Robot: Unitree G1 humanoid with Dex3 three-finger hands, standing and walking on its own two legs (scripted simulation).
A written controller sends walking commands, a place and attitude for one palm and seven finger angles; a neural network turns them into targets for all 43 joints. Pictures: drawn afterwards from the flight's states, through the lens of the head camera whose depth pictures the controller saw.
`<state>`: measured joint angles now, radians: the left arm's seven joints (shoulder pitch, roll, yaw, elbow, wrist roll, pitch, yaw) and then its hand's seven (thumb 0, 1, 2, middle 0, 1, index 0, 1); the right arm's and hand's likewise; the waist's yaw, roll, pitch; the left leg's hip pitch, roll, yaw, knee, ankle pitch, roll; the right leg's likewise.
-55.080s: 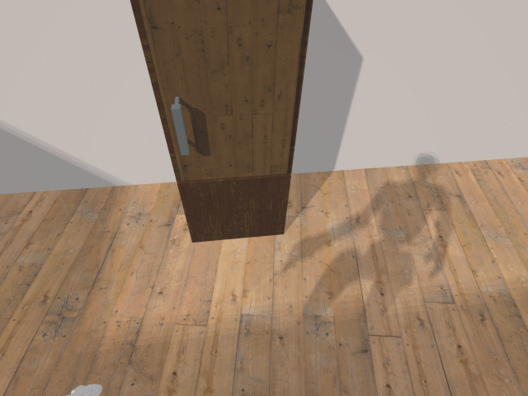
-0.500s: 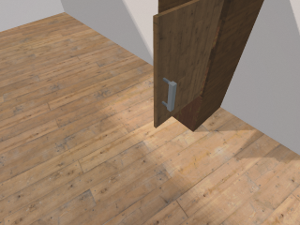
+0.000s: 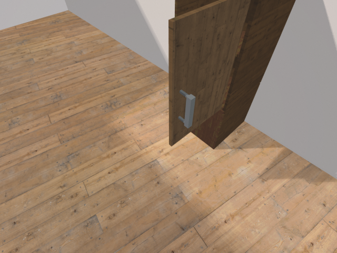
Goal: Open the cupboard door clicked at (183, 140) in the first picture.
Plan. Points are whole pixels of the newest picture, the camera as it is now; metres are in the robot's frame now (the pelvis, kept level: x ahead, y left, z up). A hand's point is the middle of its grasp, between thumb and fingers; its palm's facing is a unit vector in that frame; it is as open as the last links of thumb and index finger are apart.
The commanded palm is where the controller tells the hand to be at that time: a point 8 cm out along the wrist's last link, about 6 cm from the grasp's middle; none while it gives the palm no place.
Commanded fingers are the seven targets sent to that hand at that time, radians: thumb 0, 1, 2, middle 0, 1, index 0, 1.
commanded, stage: look to check the result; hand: left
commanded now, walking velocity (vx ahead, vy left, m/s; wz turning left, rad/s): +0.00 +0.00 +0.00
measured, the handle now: (185, 109) +0.64 -0.04 -0.10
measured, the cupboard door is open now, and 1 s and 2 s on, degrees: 88 88 88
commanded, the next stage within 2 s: stand and wait in 0.34 s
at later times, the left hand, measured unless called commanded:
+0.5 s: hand out of the picture +0.08 +0.22 -0.16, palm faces -0.03 -0.95 -0.31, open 7.4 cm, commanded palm none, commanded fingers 0.00 0.90 0.90 -0.20 -0.30 -0.20 -0.30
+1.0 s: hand out of the picture +0.09 +0.22 -0.16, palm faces -0.04 -0.95 -0.32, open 7.4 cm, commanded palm none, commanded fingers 0.00 0.90 0.90 -0.20 -0.30 -0.20 -0.30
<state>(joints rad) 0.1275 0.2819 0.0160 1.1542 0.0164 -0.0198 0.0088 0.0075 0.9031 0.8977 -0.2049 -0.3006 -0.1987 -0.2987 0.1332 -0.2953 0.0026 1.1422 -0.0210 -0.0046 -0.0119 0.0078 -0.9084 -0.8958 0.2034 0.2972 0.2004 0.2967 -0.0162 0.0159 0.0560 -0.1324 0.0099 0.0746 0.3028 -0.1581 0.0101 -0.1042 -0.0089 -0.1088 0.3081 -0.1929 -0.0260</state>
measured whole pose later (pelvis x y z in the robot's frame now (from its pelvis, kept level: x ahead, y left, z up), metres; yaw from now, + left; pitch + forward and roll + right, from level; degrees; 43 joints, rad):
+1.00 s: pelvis +0.02 -0.01 +0.00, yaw -1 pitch +0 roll +0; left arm 0.12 0.28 0.01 1.15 0.01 -0.02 0.01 0.01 0.90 0.90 -0.21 -0.30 -0.20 -0.30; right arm 0.13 -0.29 0.01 1.15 -0.02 0.00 -0.02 0.01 -0.91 -0.90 0.20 0.30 0.20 0.30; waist -0.02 0.01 0.05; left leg -0.09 0.03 0.08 0.28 -0.18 -0.01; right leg -0.06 0.01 -0.10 0.28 -0.21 -0.04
